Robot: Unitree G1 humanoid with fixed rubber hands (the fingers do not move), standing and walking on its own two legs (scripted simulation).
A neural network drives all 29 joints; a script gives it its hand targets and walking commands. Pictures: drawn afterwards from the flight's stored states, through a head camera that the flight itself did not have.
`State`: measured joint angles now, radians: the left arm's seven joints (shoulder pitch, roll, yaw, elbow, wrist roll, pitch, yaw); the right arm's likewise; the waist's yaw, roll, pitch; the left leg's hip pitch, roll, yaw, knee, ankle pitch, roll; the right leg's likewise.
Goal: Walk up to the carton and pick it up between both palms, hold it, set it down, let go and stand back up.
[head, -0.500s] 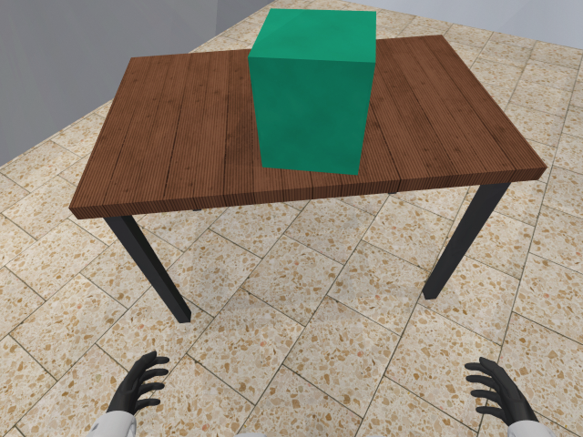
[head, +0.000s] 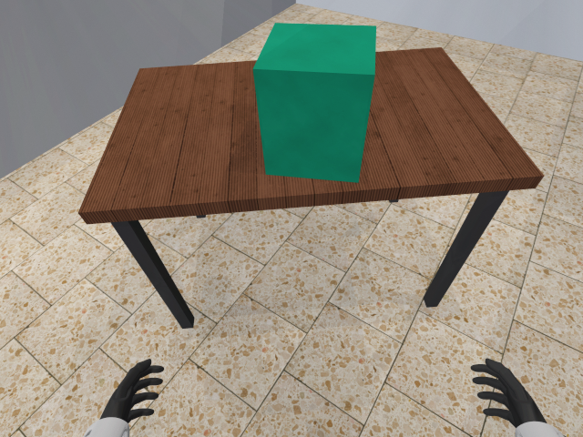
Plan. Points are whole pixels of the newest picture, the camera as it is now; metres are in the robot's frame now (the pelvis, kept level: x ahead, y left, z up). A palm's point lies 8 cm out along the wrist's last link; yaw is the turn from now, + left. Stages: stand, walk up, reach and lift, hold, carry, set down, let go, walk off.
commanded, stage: stand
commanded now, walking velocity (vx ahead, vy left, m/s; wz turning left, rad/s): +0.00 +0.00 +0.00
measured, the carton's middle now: (317, 104) +0.73 -0.01 +0.05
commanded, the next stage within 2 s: walk up in 1.80 s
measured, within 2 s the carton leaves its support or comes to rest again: neither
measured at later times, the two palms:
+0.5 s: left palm (104, 426) +0.14 +0.29 -0.07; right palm out of the picture +0.14 -0.29 -0.07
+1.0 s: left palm out of the picture +0.12 +0.30 -0.07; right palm out of the picture +0.12 -0.31 -0.08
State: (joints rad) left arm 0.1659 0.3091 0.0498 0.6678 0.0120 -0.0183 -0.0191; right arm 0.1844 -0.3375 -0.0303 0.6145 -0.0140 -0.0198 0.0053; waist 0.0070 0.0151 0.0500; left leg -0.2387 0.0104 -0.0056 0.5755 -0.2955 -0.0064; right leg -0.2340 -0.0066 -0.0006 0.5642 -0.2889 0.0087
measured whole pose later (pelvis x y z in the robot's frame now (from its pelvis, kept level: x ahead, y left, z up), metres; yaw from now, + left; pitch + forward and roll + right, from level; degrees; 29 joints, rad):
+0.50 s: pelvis +0.00 +0.00 +0.01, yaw +0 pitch -3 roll +0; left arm 0.15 0.35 0.05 0.74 0.01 -0.03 -0.01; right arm 0.18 -0.38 -0.03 0.70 -0.01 -0.03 0.00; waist 0.00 0.01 0.05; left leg -0.20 0.01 0.00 0.49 -0.25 -0.01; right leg -0.20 -0.01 0.00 0.49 -0.24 0.01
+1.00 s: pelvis +0.00 +0.00 +0.01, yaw +0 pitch -3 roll +0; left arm 0.13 0.37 0.03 0.87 0.00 -0.03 -0.01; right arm 0.16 -0.39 -0.02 0.82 0.00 -0.02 0.00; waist 0.00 0.02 0.06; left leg -0.15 0.02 0.00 0.41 -0.21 -0.01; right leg -0.15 -0.01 0.00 0.41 -0.21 0.01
